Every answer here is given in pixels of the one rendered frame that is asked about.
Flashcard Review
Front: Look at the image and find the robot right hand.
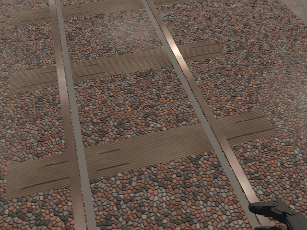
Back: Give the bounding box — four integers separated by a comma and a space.
248, 199, 307, 230

